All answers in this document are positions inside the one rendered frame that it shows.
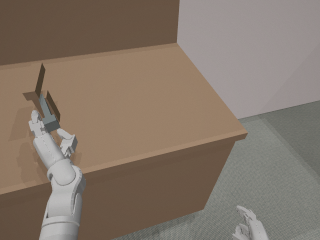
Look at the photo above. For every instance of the left robot forearm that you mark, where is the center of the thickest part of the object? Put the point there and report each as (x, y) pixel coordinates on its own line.
(63, 211)

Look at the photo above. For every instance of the robot right hand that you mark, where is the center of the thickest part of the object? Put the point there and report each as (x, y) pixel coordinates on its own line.
(255, 229)

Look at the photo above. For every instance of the robot left hand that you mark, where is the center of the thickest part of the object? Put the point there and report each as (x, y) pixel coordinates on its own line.
(45, 145)

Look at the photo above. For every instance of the counter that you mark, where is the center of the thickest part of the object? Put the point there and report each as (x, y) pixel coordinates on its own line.
(153, 135)

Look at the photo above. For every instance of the tap lever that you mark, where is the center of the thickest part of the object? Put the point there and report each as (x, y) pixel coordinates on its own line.
(50, 121)

